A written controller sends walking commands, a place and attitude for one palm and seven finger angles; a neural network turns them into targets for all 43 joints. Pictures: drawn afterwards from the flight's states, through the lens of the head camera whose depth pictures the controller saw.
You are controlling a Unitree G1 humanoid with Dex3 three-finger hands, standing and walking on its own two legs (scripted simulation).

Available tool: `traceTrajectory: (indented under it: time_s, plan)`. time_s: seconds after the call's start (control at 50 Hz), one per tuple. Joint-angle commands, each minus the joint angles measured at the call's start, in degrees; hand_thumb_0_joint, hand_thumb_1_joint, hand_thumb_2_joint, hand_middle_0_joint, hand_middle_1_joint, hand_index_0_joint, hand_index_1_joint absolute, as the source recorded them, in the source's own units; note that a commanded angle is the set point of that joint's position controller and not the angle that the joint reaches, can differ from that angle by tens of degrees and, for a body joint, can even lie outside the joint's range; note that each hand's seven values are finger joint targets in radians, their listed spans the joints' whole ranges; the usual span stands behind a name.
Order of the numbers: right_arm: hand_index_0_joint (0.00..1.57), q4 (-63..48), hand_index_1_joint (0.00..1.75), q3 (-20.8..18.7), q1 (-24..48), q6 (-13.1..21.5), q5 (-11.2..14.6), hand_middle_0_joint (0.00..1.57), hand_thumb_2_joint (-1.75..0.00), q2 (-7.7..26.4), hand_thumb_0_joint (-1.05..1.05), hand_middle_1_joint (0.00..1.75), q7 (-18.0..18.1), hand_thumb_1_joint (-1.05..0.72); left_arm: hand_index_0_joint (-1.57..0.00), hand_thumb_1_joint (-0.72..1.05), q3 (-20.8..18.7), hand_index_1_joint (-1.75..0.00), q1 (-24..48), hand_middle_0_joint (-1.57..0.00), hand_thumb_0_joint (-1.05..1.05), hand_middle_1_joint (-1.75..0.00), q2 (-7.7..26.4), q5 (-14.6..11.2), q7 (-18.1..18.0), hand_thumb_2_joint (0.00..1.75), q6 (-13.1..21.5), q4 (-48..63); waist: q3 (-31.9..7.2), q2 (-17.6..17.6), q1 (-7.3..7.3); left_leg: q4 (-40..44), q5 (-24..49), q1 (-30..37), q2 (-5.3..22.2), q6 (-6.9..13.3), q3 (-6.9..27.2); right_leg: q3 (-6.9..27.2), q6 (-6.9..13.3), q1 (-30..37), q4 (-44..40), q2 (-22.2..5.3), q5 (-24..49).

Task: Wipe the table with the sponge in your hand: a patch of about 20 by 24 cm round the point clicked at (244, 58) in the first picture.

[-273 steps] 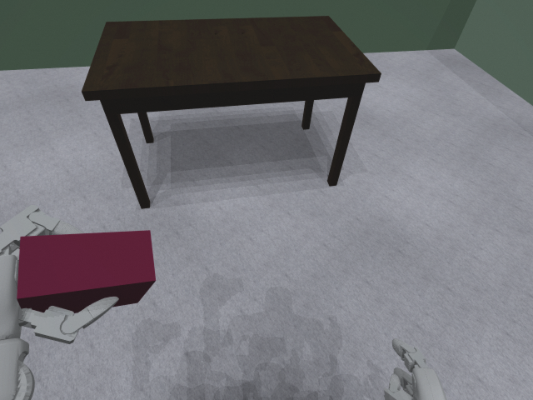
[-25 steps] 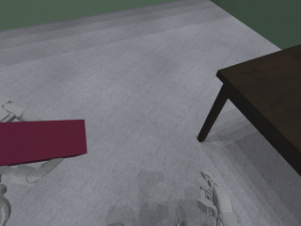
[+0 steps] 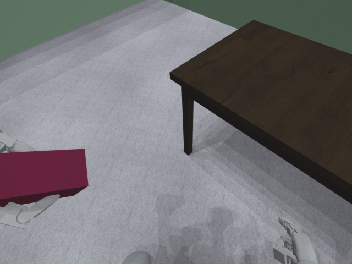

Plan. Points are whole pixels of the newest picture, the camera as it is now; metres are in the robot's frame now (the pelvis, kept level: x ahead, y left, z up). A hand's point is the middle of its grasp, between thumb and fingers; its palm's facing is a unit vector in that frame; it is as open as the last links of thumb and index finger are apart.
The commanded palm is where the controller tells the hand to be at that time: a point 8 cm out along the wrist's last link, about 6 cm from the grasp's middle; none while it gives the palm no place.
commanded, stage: turn to face it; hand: left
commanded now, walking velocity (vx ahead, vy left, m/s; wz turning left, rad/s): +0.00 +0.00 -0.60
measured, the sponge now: (52, 177) +0.23 +0.21 +0.17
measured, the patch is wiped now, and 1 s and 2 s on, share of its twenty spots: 0.00 0.00 0.00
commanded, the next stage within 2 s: take the last steps up to it in 1.96 s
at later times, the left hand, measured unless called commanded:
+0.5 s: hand (67, 202) +0.19 +0.16 +0.17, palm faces +0.20 -0.85 -0.49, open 9.8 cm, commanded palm +0.15 +0.20 +0.18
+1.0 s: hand (145, 222) +0.16 +0.05 +0.17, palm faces -0.08 -0.88 -0.47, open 9.8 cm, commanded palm +0.14 +0.10 +0.18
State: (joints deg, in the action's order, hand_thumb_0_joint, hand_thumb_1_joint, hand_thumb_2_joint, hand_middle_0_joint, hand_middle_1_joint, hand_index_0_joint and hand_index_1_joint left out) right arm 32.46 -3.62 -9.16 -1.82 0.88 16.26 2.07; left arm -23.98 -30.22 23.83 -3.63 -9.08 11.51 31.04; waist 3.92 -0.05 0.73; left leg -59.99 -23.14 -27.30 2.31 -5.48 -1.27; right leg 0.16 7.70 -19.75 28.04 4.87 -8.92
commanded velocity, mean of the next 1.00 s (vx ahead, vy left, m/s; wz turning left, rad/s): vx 0.00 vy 0.00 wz -0.60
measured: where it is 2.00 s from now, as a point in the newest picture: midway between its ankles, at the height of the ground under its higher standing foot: outside the picture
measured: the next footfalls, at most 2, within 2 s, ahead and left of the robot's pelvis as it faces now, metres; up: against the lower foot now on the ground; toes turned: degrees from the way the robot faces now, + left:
left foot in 0.30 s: -0.02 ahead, +0.15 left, +0.00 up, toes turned -5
right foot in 0.56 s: -0.04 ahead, -0.17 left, +0.00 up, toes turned -23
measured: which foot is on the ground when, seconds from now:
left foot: up 0.00-0.28, down 0.30-0.56, up 0.58-0.88, down 0.90-1.00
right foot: down 0.00-0.32, up 0.34-0.54, down 0.56-0.92, up 0.94-1.00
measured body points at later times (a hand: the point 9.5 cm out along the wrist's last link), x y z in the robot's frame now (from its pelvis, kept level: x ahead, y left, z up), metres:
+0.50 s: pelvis -0.08 -0.02 -0.01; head -0.05 -0.05 +0.44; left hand +0.17 +0.21 +0.20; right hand +0.03 -0.26 -0.11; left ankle -0.06 +0.15 -0.74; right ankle -0.06 -0.12 -0.70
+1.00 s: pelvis -0.15 -0.05 -0.01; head -0.12 -0.06 +0.44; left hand +0.16 +0.09 +0.19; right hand -0.14 -0.35 -0.09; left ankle -0.07 +0.07 -0.74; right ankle -0.14 -0.14 -0.70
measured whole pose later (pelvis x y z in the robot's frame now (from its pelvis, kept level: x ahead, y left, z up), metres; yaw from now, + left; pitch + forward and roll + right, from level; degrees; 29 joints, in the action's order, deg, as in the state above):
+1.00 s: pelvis -0.15 -0.05 -0.01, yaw -34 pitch +0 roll +2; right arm 29.9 -1.8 -10.4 -1.7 1.0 13.4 1.8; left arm -23.7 -27.2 22.5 -1.3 -8.0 11.1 30.7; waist 4.5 -2.2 -1.9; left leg -31.9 -16.2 -14.8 3.3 -1.3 -6.9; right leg 2.4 -0.7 -31.2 53.6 5.1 -21.6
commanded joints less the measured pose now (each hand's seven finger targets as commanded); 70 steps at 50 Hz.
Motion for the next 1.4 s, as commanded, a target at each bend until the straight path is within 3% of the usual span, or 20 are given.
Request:
traceTrajectory:
  time_s: [0.0, 0.22, 0.26, 0.28, 0.32, 0.42, 0.5, 0.52, 0.54, 0.56, 0.62, 0.84, 0.92, 0.98, 1.12, 1.14, 1.18, 1.2, 1.26, 1.38]
  plan:
    - [0.2, -9.39, 0.3, 0.45, 3.98, 1.55, 0.04, 0.2, -0.9, 3.16, 0.0, 0.3, -0.66, -0.9, -1.2, 0.1, -5.59, -1.6, 1.03, -1.2, 0.0, -1.6, 7.76, -0.45, -1.17, 1.3, 2.56, 7.22, -12.55, -6.02, -2.6, 5.08, -0.9, -1.68, 0.22, 0.73, 1.58, 21.73, -1.92, 12.23, -12.62, -16.53, 4.35]
    - [0.2, -10.73, 0.3, 1.04, 1.77, -0.52, -0.53, 0.2, -0.9, 2.36, 0.0, 0.3, -1.7, -0.9, -1.2, 0.1, -2.7, -1.6, 9.12, -1.2, 0.0, -1.6, 8.21, 0.64, 0.23, 1.3, 2.9, 9.63, -13.19, -4.54, -2.49, 33.69, -2.19, 19.24, -2.26, 4.57, -1.76, 25.21, -5.17, 0.22, -18.27, -10.99, -15.08]
    - [0.2, -11.22, 0.3, 0.6, 0.6, -0.39, -0.94, 0.2, -0.9, 3.31, 0.0, 0.3, -1.59, -0.9, -1.2, 0.1, -2.58, -1.6, 11.05, -1.2, 0.0, -1.6, 8.43, 0.61, 1.21, 1.3, 3.7, 9.78, -11.58, 1.31, -1.28, 42.76, -4.94, 25.56, 5.13, 8.5, 3.12, 20.86, -8.5, -7.74, -9.71, -5.17, -17.15]
    - [0.2, -12.21, 0.3, 0.14, 2.13, 0.02, -1.34, 0.2, -0.9, 4.37, 0.0, 0.3, -1.48, -0.9, -1.2, 0.1, -2.96, -1.6, 12.14, -1.2, 0.0, -1.6, 7.85, 0.55, 1.8, 1.3, 4.04, 10.83, -9.38, 9.78, -1.55, 46.64, -5.59, 25.9, 15.44, 12.3, 12.19, 13.41, -10.18, -13.29, 4.88, 0.45, -14.4]
    - [0.2, -12.6, 0.3, 0.63, 2.87, 2.02, -0.76, 0.2, -0.9, 0.37, 0.0, 0.3, -0.61, -0.9, -1.2, 0.1, -7.11, -1.6, 12.4, -1.2, 0.0, -1.6, 12.17, 1.58, 1.42, 1.3, 4.13, 13.9, -9.65, 12.13, -2.94, 48.27, 2.73, 14.47, 25.94, 17.15, 13.74, 4.7, -10.6, -12.07, 38.4, -1.45, -15.9]
    - [0.2, -10.25, 0.3, 0.85, 0.43, 4.33, 0.91, 0.2, -0.9, 2.45, 0.0, 0.3, -1.01, -0.9, -1.2, 0.1, 0.01, -1.6, 10.93, -1.2, 0.0, -1.6, 4.32, 1.6, 0.95, 1.3, 2.67, 11.02, -1.45, 11.28, -1.75, 39.8, 21.8, 14.68, 18.72, 9.98, -5.9, -3.52, -11.34, -8.98, 22.16, -6.08, -15.58]
    - [0.2, -9.34, 0.3, 0.32, -0.63, 7.58, 0.49, 0.2, -0.9, 3.59, 0.0, 0.3, -1.11, -0.9, -1.2, 0.1, -1.57, -1.6, 15.58, -1.2, 0.0, -1.6, 7.04, 2.48, 0.31, 1.3, 2.65, 10.52, -6.75, 9.35, -1.66, 24.05, 27.12, 15.76, 15.19, 5.54, -8.08, -8.65, -11.03, 9.12, 0.97, -2.84, -3.01]
    - [0.2, -9.23, 0.3, 0.47, -0.34, 7.76, 0.61, 0.2, -0.9, 2.77, 0.0, 0.3, -1.17, -0.9, -1.2, 0.1, -2.28, -1.6, 15.22, -1.2, 0.0, -1.6, 8.58, 3.14, 0.09, 1.3, 2.46, 9.14, -7.75, 3.37, -1.56, 14.93, 20.26, 11.63, 12.06, 3.88, -8.97, -2.32, -8.28, 13.36, -2.73, -7.74, 5.66]
    - [0.2, -10.21, 0.3, 1.22, 1.42, 7.88, 0.64, 0.2, -0.9, 0.71, 0.0, 0.3, -1.06, -0.9, -1.2, 0.1, -5.43, -1.6, 13.87, -1.2, 0.0, -1.6, 11.35, 2.66, -0.62, 1.3, 3.18, 9.3, -8.97, -10.47, -2.47, 2.75, -3.46, 0.25, 5.04, 1.4, -8.77, 15.23, -2.21, 19.67, -3.59, -18.23, 29.28]
    - [0.2, -10.82, 0.3, 0.62, 2.97, 7.44, 0.72, 0.2, -0.9, 1.07, 0.0, 0.3, -0.71, -0.9, -1.2, 0.1, -8.42, -1.6, 10.56, -1.2, 0.0, -1.6, 12.88, 1.3, -1.12, 1.3, 3.03, 8.91, -12.79, -17.58, -3.73, -6.41, -13.25, -2.39, 2.5, 0.9, -1.68, 27.02, 1.01, 15.5, -6.4, -23.88, 29.21]
    - [0.2, -9.51, 0.3, 2.25, 4.59, 4.01, -0.27, 0.2, -0.9, -0.52, 0.0, 0.3, -1.72, -0.9, -1.2, 0.1, -11.2, -1.6, 1.43, -1.2, 0.0, -1.6, 12.62, -0.06, -1.25, 1.3, 4.19, 15.68, -17.28, -1.93, -2.9, -7.47, -6.0, -3.63, 3.16, 0.43, 3.71, 22.05, 2.93, 18.99, -3.48, -20.86, 17.52]
    - [0.2, -10.04, 0.3, 1.28, 2.28, 0.87, 0.42, 0.2, -0.9, 2.13, 0.0, 0.3, -1.35, -0.9, -1.2, 0.1, -6.5, -1.6, 0.43, -1.2, 0.0, -1.6, 8.04, 0.28, -0.36, 1.3, 2.84, 11.5, -12.26, -5.22, -1.34, 32.71, 2.0, 19.04, 0.95, 3.13, -0.91, 21.88, -1.93, -1.24, -8.08, -13.43, -6.7]
    - [0.2, -11.18, 0.3, 0.99, 4.54, 2.63, -0.21, 0.2, -0.9, 2.32, 0.0, 0.3, 0.07, -0.9, -1.2, 0.1, -6.05, -1.6, 7.68, -1.2, 0.0, -1.6, 9.73, 2.49, 0.15, 1.3, 3.92, 14.76, -6.22, 17.03, -2.34, 48.44, -1.5, 10.04, 26.06, 15.29, 17.02, 3.53, -9.75, -9.89, 35.33, -2.77, -19.11]
    - [0.2, -10.26, 0.3, 0.22, 2.26, 4.1, 0.56, 0.2, -0.9, 3.22, 0.0, 0.3, -0.97, -0.9, -1.2, 0.1, -0.24, -1.6, 8.51, -1.2, 0.0, -1.6, 4.53, 2.56, 0.64, 1.3, 2.87, 12.49, -2.35, 11.31, -2.02, 41.81, 14.05, 11.56, 20.69, 12.49, 0.83, -0.52, -11.04, -12.77, 36.36, -6.26, -17.35]
    - [0.2, -9.75, 0.3, 0.19, -1.15, 7.96, -0.06, 0.2, -0.9, 4.26, 0.0, 0.3, -1.67, -0.9, -1.2, 0.1, -1.82, -1.6, 11.28, -1.2, 0.0, -1.6, 7.07, 2.5, -0.09, 1.3, 2.67, 11.35, -6.27, 15.09, -1.31, 29.23, 25.55, 15.52, 16.98, 5.97, -6.97, -9.14, -10.93, 5.39, 3.98, -3.58, -9.06]
    - [0.2, -10.04, 0.3, 0.44, -0.84, 7.92, 0.2, 0.2, -0.9, 3.59, 0.0, 0.3, -2.07, -0.9, -1.2, 0.1, -2.61, -1.6, 10.85, -1.2, 0.0, -1.6, 7.4, 2.37, -0.02, 1.3, 2.95, 11.73, -7.72, 12.07, -1.61, 23.76, 23.27, 13.8, 15.86, 4.74, -7.43, -7.23, -9.84, 9.99, -1.19, -5.28, -3.13]
    - [0.2, -11.44, 0.3, 1.63, 1.6, 7.15, 0.24, 0.2, -0.9, 0.32, 0.0, 0.3, -1.89, -0.9, -1.2, 0.1, -8.17, -1.6, 8.23, -1.2, 0.0, -1.6, 12.65, 1.85, -0.87, 1.3, 3.51, 9.96, -10.95, -14.42, -2.88, 2.18, -11.23, -4.01, 3.92, 0.4, -7.77, 19.1, -0.64, 19.36, -4.42, -21.25, 31.78]
    - [0.2, -11.53, 0.3, 0.51, 2.98, 6.15, 0.72, 0.2, -0.9, 1.16, 0.0, 0.3, -1.59, -0.9, -1.2, 0.1, -9.48, -1.6, 5.05, -1.2, 0.0, -1.6, 13.0, 0.3, -0.85, 1.3, 2.84, 10.41, -13.82, -18.7, -3.37, -6.51, -11.75, -4.93, 3.01, 0.51, -0.09, 25.64, 0.52, 17.35, -5.95, -23.72, 33.0]
    - [0.2, -9.9, 0.3, 2.84, 4.54, 2.46, -0.15, 0.2, -0.9, -1.45, 0.0, 0.3, -2.1, -0.9, -1.2, 0.1, -11.08, -1.6, -2.99, -1.2, 0.0, -1.6, 11.01, -0.69, -1.01, 1.3, 3.68, 13.32, -17.12, -5.99, -1.99, -11.92, -4.65, -10.25, 3.46, -0.43, 2.93, 17.53, 1.92, 25.28, -0.83, -20.33, 34.29]
    - [0.2, -9.4, 0.3, 1.12, 5.11, 0.41, -0.18, 0.2, -0.9, 0.76, 0.0, 0.3, -1.25, -0.9, -1.2, 0.1, -9.84, -1.6, -3.82, -1.2, 0.0, -1.6, 9.62, -0.58, -1.21, 1.3, 3.45, 11.51, -14.47, -5.43, -1.64, 2.62, -1.22, -1.85, 2.04, 0.06, 0.78, 17.68, 2.33, 15.75, -6.1, -18.29, 22.36]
